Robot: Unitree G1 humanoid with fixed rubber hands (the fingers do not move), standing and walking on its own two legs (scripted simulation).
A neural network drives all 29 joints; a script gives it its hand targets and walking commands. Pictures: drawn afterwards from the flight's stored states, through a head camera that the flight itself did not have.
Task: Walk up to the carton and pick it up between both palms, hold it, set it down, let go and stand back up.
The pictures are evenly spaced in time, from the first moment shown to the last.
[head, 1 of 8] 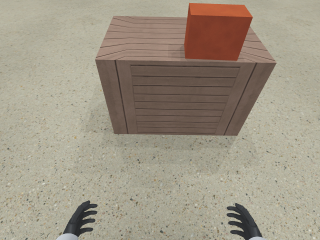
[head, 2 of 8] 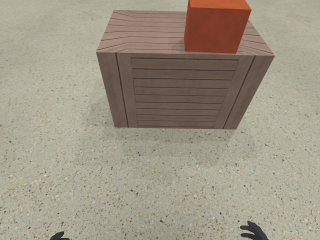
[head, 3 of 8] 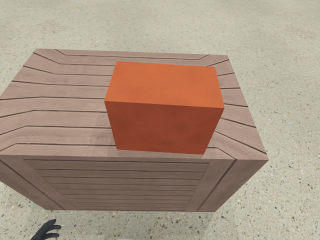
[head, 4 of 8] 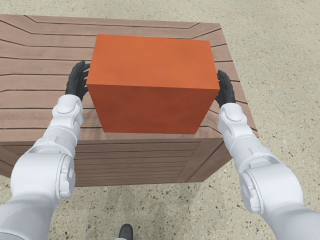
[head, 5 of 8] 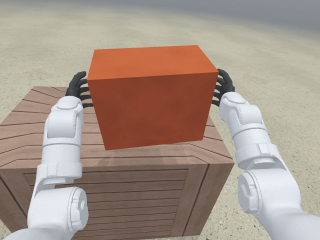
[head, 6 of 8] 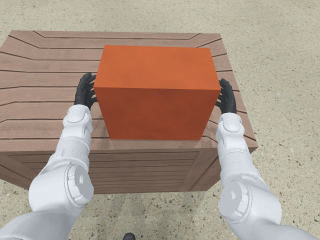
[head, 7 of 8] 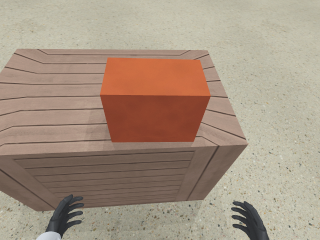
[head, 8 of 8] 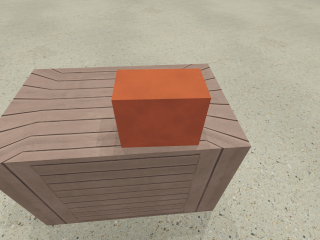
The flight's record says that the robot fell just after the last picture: no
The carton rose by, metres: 0.22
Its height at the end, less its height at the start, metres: +0.00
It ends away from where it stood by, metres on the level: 0.02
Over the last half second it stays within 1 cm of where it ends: yes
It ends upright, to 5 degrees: yes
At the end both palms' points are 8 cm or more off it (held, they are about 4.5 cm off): yes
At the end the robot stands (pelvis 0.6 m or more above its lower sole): yes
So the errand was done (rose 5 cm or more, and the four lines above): yes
